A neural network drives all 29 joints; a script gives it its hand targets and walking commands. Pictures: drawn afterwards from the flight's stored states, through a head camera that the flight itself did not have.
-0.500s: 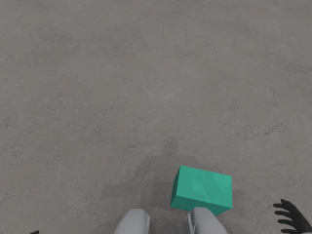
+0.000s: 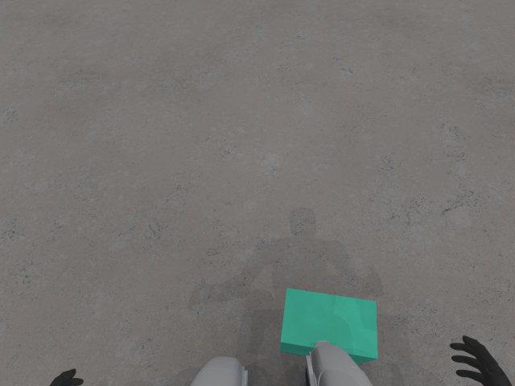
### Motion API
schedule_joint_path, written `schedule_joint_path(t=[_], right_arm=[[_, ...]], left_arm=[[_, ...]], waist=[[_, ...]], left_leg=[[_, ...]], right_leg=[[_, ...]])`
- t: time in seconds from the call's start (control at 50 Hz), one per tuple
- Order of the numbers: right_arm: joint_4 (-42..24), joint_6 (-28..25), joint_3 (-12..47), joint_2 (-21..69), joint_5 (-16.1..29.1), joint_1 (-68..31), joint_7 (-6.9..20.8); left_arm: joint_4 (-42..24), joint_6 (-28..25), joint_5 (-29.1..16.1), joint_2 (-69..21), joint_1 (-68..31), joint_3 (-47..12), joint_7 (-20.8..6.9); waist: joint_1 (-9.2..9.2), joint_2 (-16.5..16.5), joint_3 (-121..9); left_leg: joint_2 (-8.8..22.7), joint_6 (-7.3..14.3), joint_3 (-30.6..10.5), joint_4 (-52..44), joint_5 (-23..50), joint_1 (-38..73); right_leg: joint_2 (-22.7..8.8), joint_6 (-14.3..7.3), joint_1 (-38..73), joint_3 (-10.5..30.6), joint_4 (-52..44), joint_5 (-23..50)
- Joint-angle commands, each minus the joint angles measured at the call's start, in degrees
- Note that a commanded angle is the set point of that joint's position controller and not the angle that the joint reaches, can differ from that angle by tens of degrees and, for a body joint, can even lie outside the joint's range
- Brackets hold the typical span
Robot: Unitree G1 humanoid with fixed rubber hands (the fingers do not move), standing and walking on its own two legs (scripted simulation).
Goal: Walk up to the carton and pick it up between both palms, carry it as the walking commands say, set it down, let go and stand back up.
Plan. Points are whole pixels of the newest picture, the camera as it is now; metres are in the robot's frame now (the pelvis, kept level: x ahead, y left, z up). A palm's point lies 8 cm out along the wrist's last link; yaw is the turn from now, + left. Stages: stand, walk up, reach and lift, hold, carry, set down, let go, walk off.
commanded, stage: walk up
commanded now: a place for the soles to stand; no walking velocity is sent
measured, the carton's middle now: (323, 329) +0.27 -0.12 -0.60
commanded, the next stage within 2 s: none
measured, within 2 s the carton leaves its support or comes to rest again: neither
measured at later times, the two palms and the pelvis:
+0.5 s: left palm out of the picture +0.02 +0.36 -0.09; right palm out of the picture +0.07 -0.29 -0.07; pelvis -0.06 +0.02 +0.00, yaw -2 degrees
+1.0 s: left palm out of the picture -0.02 +0.33 -0.08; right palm out of the picture +0.03 -0.33 -0.07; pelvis -0.09 -0.01 +0.00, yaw -5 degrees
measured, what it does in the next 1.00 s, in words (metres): steps on the spot: left foot, then right foot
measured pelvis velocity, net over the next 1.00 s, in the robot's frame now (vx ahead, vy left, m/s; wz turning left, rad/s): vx -0.09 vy -0.01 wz -0.09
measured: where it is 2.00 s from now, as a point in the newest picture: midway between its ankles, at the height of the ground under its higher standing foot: outside the picture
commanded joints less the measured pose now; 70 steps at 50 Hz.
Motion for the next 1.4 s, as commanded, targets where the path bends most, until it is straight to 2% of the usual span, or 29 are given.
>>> schedule_joint_path(t=[0.0, 0.06, 0.24, 0.32, 0.34, 0.36, 0.38, 0.4, 0.42, 0.5, 0.62, 0.7, 0.72, 0.74, 0.76, 0.78, 0.8, 0.84, 0.92, 1.0, 1.04, 1.06, 1.08, 1.1, 1.16, 1.2, 1.26, 1.3, 1.38], right_arm=[[-3.88, 0.44, -1.17, -11.03, 0.51, -1.12, 0.41], [-4.00, 1.55, -1.28, -10.35, -0.23, -2.94, 0.43], [-3.21, 1.35, -2.14, -10.68, -0.91, -3.14, 0.20], [0.20, 0.43, -2.78, -10.34, -1.72, 2.47, 0.46], [0.36, 0.20, -3.31, -12.73, -2.48, 3.64, 0.31], [-0.10, -0.02, -3.46, -16.21, -2.61, 1.46, 0.33], [-1.90, -0.12, -3.09, -16.97, -2.01, -5.64, 0.49], [-3.08, -0.29, -2.92, -16.21, -1.91, -9.74, 0.63], [-3.57, -0.48, -3.19, -16.81, -1.82, -10.31, 0.58], [-4.29, -1.12, -3.27, -14.62, -1.62, -6.09, 0.58], [-3.57, -0.62, -3.54, -14.79, -2.83, -2.74, 2.05], [-4.24, 0.90, -3.09, -14.60, -3.07, -9.18, 2.96], [-3.84, 1.38, -2.45, -12.51, -2.88, -7.87, 2.73], [-4.05, 1.66, -1.95, -9.79, -2.19, -6.76, 2.38], [-4.99, 1.61, -1.27, -7.92, -1.20, -7.39, 2.08], [-4.48, 1.41, -1.96, -10.79, -1.18, -8.67, 1.41], [-3.02, 0.84, -2.11, -11.69, -0.96, -6.73, 1.55], [-0.80, 0.57, -2.11, -12.49, -0.61, -5.48, 2.19], [0.02, 0.26, -1.90, -11.47, -0.69, -6.10, 2.39], [1.50, -1.50, -1.63, -10.36, -0.98, -4.10, 1.46], [1.77, -2.46, -2.39, -14.81, -2.07, -2.92, 0.91], [1.24, -2.55, -2.13, -15.70, -1.64, -4.56, 0.95], [0.78, -2.58, -2.07, -15.69, -1.18, -5.83, 1.09], [0.37, -2.74, -2.05, -15.55, -1.08, -6.46, 1.26], [-0.29, -2.49, -2.03, -15.20, -0.79, -7.14, 1.14], [-0.49, -1.47, -1.99, -14.35, -0.21, -8.48, 1.26], [-1.69, -0.70, -1.63, -11.30, 0.38, -8.63, 1.22], [-1.12, -0.60, -1.48, -10.00, 0.00, -7.51, 1.14], [0.36, -1.73, -2.12, -12.43, -0.94, -6.79, 1.30]], left_arm=[[-4.27, 0.26, -0.34, 10.52, 3.37, 2.89, 1.15], [-5.52, 0.08, -0.19, 10.78, 6.23, 3.08, 1.20], [-9.08, 0.80, 0.52, 11.52, 3.31, 3.65, 0.76], [-9.22, 2.01, -0.02, 10.35, -0.89, 2.85, -0.26], [-9.11, 2.17, -0.23, 8.37, 0.68, 2.29, -0.41], [-9.08, 2.00, 0.05, 6.40, 0.25, 2.16, -0.22], [-7.35, 2.26, 0.87, 8.15, 0.65, 3.16, 0.48], [-6.42, 2.62, 1.23, 9.10, 3.84, 3.69, 0.39], [-5.92, 2.66, 1.29, 9.37, 6.06, 3.72, -0.04], [-5.31, 2.43, 0.72, 9.15, 7.91, 4.27, -1.26], [-3.24, 0.45, 0.66, 8.53, 7.21, 4.01, -1.50], [1.56, -0.16, 0.77, 7.56, 16.33, 4.13, -1.09], [2.55, -0.42, 1.23, 8.50, 17.74, 4.51, -0.97], [2.22, -0.69, 1.97, 11.07, 16.72, 4.87, -0.67], [-1.33, -1.36, 2.67, 15.13, 7.93, 4.76, -0.69], [-3.89, -1.40, 1.99, 16.00, -0.37, 4.33, -0.80], [-4.17, -1.52, 1.76, 14.48, -3.12, 4.07, -0.67], [-2.73, -2.02, 1.55, 12.93, -1.89, 3.55, -0.48], [-2.98, -2.09, 1.27, 12.21, 0.53, 3.38, -0.98], [-3.23, -1.30, 0.28, 10.80, 0.92, 2.40, -1.02], [-3.30, -1.49, -0.87, 6.85, 1.51, 1.13, -1.12], [-2.70, -1.39, -1.11, 5.91, 2.07, 1.11, -0.88], [-2.02, -0.93, -0.46, 7.14, 2.41, 1.46, -0.55], [-2.20, -0.85, -0.25, 8.40, 3.19, 1.56, -0.56], [-2.00, -1.21, -0.17, 7.93, 6.26, 1.74, -1.35], [-0.54, -1.91, -0.49, 7.14, 8.75, 1.46, -1.27], [-1.50, -2.32, -0.04, 11.84, 6.13, 2.30, -0.40], [-2.37, -2.56, 0.35, 13.84, 3.67, 2.71, -0.32], [-2.77, -2.41, -0.28, 10.24, 0.32, 1.38, -0.14]], waist=[[-0.61, -9.79, -9.04], [0.73, -9.15, -12.15], [-0.43, -8.73, -11.49], [-4.40, -8.85, -10.58], [-5.06, -2.31, -10.69], [-4.99, 10.12, -8.11], [-3.26, 8.06, -4.22], [-1.22, 4.58, -2.47], [-1.38, 5.68, -2.16], [-2.20, 6.81, -3.04], [-4.80, 14.01, -5.94], [1.14, 14.13, -8.81], [1.82, 8.60, -8.78], [2.06, -2.10, -4.78], [-0.67, -12.14, 0.88], [-3.20, -6.65, 4.05], [-4.28, -4.41, 4.95], [-3.24, -4.27, 1.55], [-1.77, -5.70, -3.27], [-3.60, -3.93, -8.54], [-4.17, 6.73, -11.89], [-3.03, 10.22, -11.25], [-3.53, 9.20, -10.82], [-3.35, 8.99, -10.14], [-1.27, 10.24, -9.28], [-0.24, 9.17, -9.00], [-2.29, 1.84, -10.04], [-3.11, -2.24, -8.33], [-4.28, 1.12, -10.41]], left_leg=[[-3.12, 0.37, -5.00, 8.73, -1.47, -11.97], [-3.44, -0.07, -5.70, 9.20, 1.71, -13.06], [-3.47, 0.30, -4.60, -1.65, 2.05, -3.31], [-3.42, 2.08, -1.49, -20.21, 10.65, 14.09], [2.23, 4.56, -9.42, -26.54, 3.44, 15.00], [13.50, 8.73, -23.15, -36.17, -2.37, 10.22], [20.65, 12.02, -25.79, -39.09, -1.28, 0.19], [21.39, 12.66, -23.23, -39.06, -0.48, -5.30], [21.95, 13.62, -22.28, -38.72, 0.23, -7.55], [16.64, 12.73, -15.82, -33.75, 8.45, 1.26], [13.14, 11.28, -13.49, -35.42, -5.38, 5.04], [13.05, 9.95, -8.90, -29.40, -6.13, -5.47], [11.11, 8.16, -6.90, -21.49, -6.41, -9.00], [6.77, 5.26, -3.77, -9.26, -5.11, -14.05], [0.41, 1.40, -2.56, -1.00, -0.57, -17.72], [0.13, 1.96, -8.51, 2.52, -0.08, -13.04], [0.50, 2.01, -8.08, 2.41, 2.11, -11.41], [-0.45, 2.12, -5.42, -1.14, 5.92, -6.40], [-0.88, 1.94, -3.88, -6.56, 4.62, -5.20], [-1.08, 2.93, -2.07, -25.29, 11.21, 6.30], [10.91, 7.38, -14.20, -31.25, 14.21, 15.45], [16.92, 11.19, -18.94, -33.90, 18.58, 14.38], [20.77, 14.61, -19.67, -32.90, 23.71, 11.86], [22.56, 16.11, -18.33, -31.35, 30.18, 9.35], [18.28, 12.31, -10.70, -26.39, 36.02, 9.79], [12.62, 7.78, -4.16, -20.23, 36.89, 8.64], [3.14, 3.26, 0.97, -7.62, 23.84, 2.98], [-0.19, 2.91, -1.45, -8.29, 12.41, 1.32], [5.39, 5.49, -4.48, -18.29, 23.73, 9.92]], right_leg=[[-8.77, -12.91, 18.62, 20.32, -12.76, 43.49], [-9.45, -13.59, 21.51, 23.81, -13.79, 41.59], [-11.64, -14.31, 10.93, 26.18, -17.51, 25.27], [-7.76, -9.29, -4.04, 19.57, -14.64, 12.49], [-3.68, -6.65, -7.74, 16.02, -7.29, 4.26], [3.50, -4.29, -12.00, 8.12, 5.69, -9.37], [5.36, -2.96, -8.94, 2.24, 15.76, -11.94], [4.11, -2.66, -5.76, 2.59, 21.28, -11.04], [3.09, -1.81, -3.52, 1.16, 23.91, -10.46], [2.60, -0.63, -6.77, -1.03, 25.13, -9.77], [1.09, 0.35, -2.08, -6.75, 7.56, -11.41], [1.07, -1.53, 16.41, -12.09, -7.43, -6.75], [1.44, -2.75, 19.68, -7.14, -10.88, -8.89], [-3.09, -6.17, 16.53, 7.33, -19.37, -16.99], [-14.97, -11.49, 4.71, 36.59, -31.69, -25.02], [-15.14, -12.55, -3.69, 40.00, -32.42, -24.54], [-13.41, -11.63, -4.33, 35.16, -31.40, -20.58], [-10.02, -8.04, -2.76, 29.04, -28.58, -15.38], [-8.93, -10.07, 3.07, 27.35, -25.58, -11.23], [-7.73, -8.46, 3.32, 19.67, -16.37, 10.82], [-2.05, -4.00, -5.42, 7.30, -2.51, 13.73], [1.87, -2.21, -6.06, -0.36, 3.14, 3.70], [1.88, -1.77, -4.73, -1.96, 7.94, -11.83], [0.07, -1.65, -2.41, -2.48, 11.08, -13.46], [-1.26, -2.21, 0.07, -4.99, 2.60, -10.33], [-1.01, -3.02, 4.87, -5.17, -9.46, 9.74], [-8.57, -10.16, 7.38, 14.74, -11.38, 32.55], [-12.35, -13.49, 5.38, 22.96, -14.38, 28.91], [-6.39, -7.30, 0.65, 12.01, -9.51, 25.57]])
